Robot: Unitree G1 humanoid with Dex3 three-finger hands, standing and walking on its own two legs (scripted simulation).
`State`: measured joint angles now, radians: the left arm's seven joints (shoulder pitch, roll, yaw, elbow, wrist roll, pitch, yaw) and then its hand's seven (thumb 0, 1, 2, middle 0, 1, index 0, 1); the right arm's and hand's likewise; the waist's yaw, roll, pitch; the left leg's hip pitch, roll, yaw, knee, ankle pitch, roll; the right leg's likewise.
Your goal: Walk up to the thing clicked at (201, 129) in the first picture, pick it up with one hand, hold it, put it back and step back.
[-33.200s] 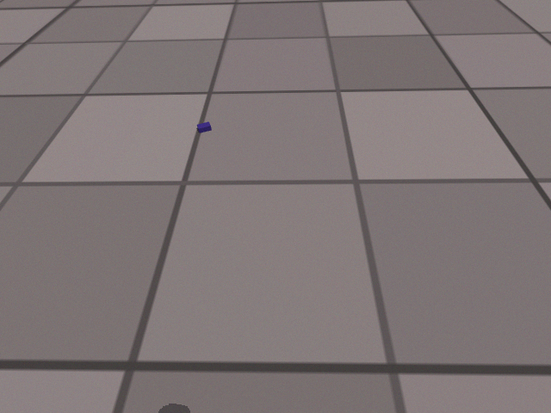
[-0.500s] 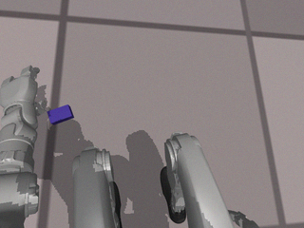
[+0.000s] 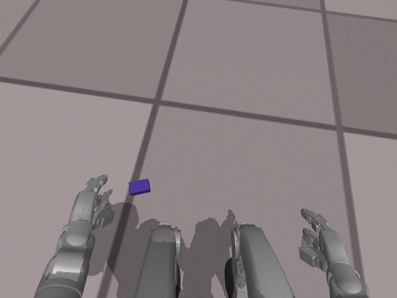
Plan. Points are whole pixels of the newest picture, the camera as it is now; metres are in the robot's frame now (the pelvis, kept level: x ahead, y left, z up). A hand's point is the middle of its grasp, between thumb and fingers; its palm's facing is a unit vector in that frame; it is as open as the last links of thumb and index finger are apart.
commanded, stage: home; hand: left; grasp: from above
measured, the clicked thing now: (139, 187) +0.49 +0.25 -0.54
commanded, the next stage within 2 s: none
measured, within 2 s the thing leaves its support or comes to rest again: neither
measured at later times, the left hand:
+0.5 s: hand (79, 234) +0.23 +0.19 +0.10, palm faces +0.10 -0.97 -0.21, open 7.4 cm
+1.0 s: hand (74, 247) +0.21 +0.19 +0.11, palm faces +0.11 -0.98 -0.19, open 7.4 cm
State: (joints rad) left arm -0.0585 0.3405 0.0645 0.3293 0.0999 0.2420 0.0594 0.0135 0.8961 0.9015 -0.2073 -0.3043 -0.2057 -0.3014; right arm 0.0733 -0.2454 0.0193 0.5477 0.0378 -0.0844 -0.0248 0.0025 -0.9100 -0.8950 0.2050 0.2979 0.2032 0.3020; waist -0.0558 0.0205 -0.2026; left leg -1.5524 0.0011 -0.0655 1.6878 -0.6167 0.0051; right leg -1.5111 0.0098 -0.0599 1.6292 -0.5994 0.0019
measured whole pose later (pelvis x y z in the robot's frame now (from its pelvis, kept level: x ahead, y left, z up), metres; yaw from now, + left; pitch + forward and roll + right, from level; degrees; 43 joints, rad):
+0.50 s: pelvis +0.06 +0.00 +0.15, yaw +2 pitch +12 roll -3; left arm 0.47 0.22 0.04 -0.08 -0.08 0.42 0.07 0.01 0.91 0.90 -0.20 -0.30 -0.20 -0.30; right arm 0.33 -0.22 0.05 0.52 0.03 -0.18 -0.18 0.01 -0.91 -0.89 0.21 0.30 0.20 0.30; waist -0.07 0.05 -0.19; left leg -0.78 0.01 -0.05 1.05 -0.49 0.01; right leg -0.73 0.02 -0.05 0.98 -0.46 0.00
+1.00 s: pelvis +0.06 +0.00 +0.16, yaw +3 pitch +9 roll -2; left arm 0.50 0.22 0.03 -0.11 -0.06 0.44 0.02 0.01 0.91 0.90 -0.20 -0.30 -0.20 -0.30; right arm 0.29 -0.23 0.05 0.53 0.01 -0.25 -0.18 0.01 -0.91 -0.89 0.21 0.30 0.21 0.30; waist -0.03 0.04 -0.16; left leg -0.68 0.01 -0.06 1.00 -0.48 0.00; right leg -0.63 0.01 -0.05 0.94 -0.46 0.00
